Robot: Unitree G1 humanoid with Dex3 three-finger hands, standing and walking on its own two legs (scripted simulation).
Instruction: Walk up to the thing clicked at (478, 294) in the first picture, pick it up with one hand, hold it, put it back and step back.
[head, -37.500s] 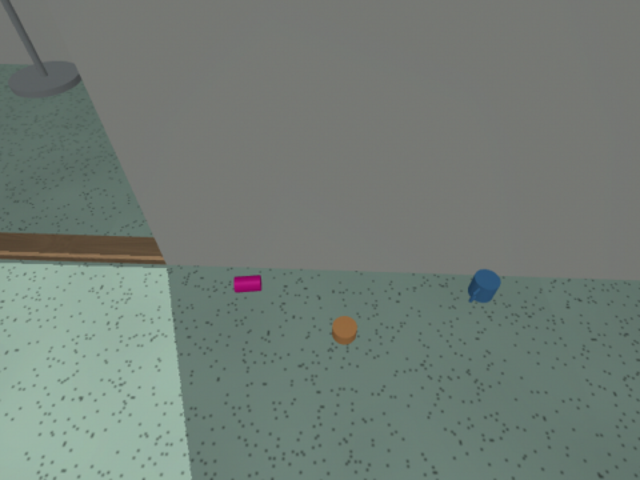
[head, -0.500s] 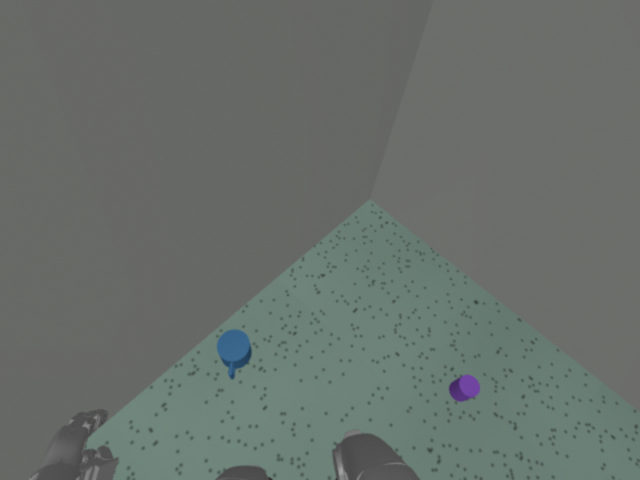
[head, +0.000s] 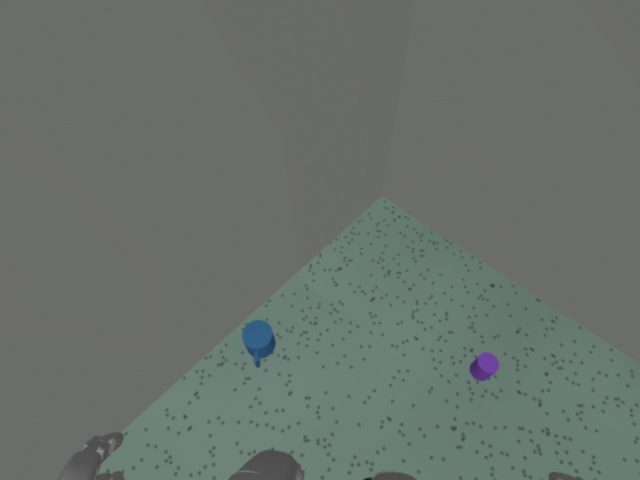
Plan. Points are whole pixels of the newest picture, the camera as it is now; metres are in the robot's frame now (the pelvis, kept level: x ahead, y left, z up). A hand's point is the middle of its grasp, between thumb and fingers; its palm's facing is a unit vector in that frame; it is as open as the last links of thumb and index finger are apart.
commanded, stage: step back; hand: left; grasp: from above
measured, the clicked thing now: (258, 344) +0.52 +0.23 -0.72
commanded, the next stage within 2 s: none
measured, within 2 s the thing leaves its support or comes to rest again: neither
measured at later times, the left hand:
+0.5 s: hand out of the picture -0.07 +0.28 -0.16, palm faces -0.03 -0.92 -0.40, open 7.4 cm
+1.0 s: hand out of the picture -0.19 +0.23 -0.16, palm faces +0.05 -0.92 -0.38, open 7.4 cm
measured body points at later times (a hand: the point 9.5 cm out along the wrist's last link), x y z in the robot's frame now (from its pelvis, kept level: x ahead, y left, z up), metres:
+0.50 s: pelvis -0.15 +0.00 -0.01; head -0.09 +0.01 +0.44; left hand -0.07 +0.33 -0.13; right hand -0.02 -0.31 -0.11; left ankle -0.08 +0.13 -0.73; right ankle -0.20 -0.15 -0.70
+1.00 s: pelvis -0.33 -0.04 -0.02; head -0.26 -0.02 +0.43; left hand -0.19 +0.28 -0.13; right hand -0.24 -0.35 -0.14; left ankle -0.33 +0.07 -0.73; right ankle -0.22 -0.14 -0.72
